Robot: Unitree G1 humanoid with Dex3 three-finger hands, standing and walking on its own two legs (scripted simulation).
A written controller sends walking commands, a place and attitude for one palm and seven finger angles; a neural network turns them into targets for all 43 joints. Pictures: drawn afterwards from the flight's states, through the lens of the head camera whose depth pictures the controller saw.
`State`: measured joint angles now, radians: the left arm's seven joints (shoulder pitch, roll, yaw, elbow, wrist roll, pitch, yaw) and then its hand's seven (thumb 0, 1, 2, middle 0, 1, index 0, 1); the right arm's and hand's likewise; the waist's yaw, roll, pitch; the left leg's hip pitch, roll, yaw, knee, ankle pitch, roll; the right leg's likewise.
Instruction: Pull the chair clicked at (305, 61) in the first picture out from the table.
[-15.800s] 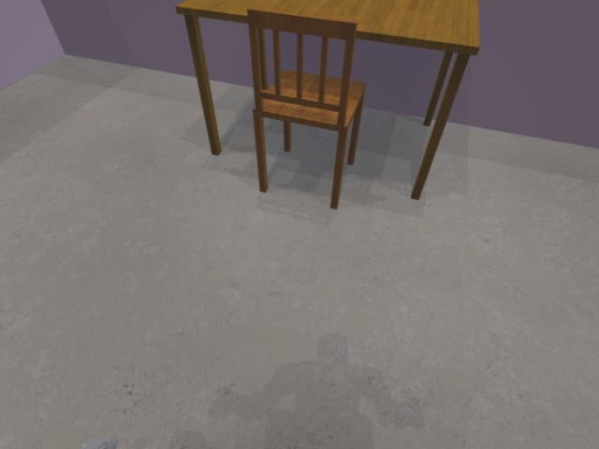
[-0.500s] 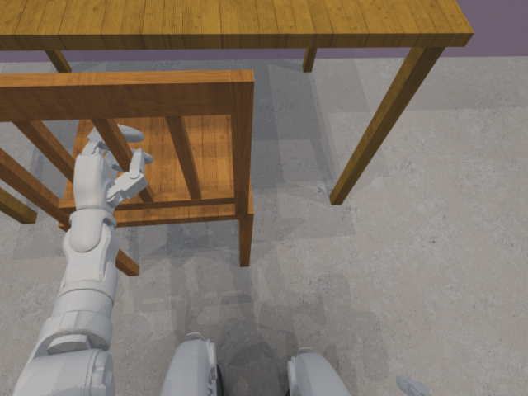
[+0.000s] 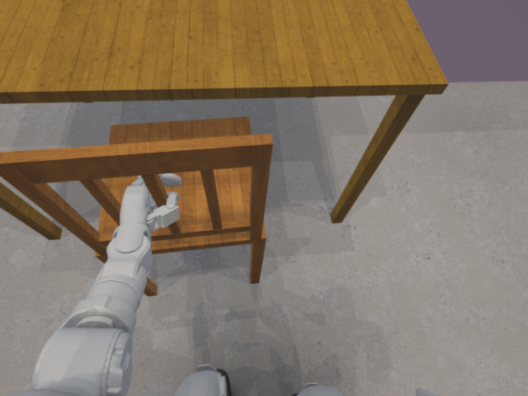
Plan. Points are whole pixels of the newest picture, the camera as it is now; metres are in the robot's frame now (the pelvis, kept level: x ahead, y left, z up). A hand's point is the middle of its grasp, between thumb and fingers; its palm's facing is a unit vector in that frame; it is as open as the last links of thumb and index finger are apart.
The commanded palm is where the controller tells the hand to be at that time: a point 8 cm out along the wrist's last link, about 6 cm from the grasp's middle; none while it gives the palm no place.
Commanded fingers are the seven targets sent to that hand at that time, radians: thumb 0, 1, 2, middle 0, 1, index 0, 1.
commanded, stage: step backward, pulling the chair out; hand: left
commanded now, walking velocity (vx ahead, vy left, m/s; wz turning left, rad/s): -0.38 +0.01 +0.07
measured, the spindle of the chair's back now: (164, 205) +0.44 +0.18 -0.09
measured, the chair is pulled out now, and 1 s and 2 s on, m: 0.03 0.17 0.18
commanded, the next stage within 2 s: none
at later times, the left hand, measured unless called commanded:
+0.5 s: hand (190, 264) +0.31 +0.11 -0.05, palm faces +0.02 -0.99 -0.15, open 5.0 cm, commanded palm +0.31 +0.16 -0.04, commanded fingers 0.00 0.90 0.90 -0.50 -1.45 -0.50 -1.45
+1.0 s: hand (189, 284) +0.28 +0.11 -0.05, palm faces +0.05 -0.98 -0.17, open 5.1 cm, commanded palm +0.29 +0.16 -0.04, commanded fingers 0.00 0.90 0.90 -0.50 -1.45 -0.50 -1.45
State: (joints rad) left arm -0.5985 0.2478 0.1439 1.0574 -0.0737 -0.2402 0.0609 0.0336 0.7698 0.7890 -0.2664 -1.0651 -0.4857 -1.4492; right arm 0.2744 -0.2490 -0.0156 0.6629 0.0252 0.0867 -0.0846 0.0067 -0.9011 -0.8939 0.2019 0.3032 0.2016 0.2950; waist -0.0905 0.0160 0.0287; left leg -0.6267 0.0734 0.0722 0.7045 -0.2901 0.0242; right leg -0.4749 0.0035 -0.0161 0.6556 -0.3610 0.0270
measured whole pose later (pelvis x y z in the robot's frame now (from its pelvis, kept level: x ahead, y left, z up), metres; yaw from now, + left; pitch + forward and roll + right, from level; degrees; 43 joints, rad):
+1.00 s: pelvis -0.09 -0.02 +0.00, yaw +1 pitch +2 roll -2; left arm -0.57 0.17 0.04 1.12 -0.09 -0.24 0.09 0.02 0.71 0.83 -0.29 -1.11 -0.50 -1.45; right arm 0.21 -0.23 0.01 0.78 0.03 -0.09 -0.13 0.01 -0.90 -0.89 0.20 0.30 0.20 0.30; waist -0.05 0.07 0.16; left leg -0.52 0.08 0.04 0.62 -0.15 0.00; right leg -0.40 0.02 -0.04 0.63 -0.27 0.00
